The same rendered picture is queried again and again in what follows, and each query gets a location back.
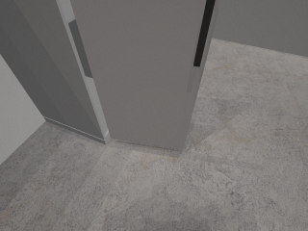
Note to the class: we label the fridge door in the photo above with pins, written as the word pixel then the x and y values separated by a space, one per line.
pixel 141 56

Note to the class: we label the handle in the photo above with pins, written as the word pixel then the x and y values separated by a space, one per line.
pixel 208 11

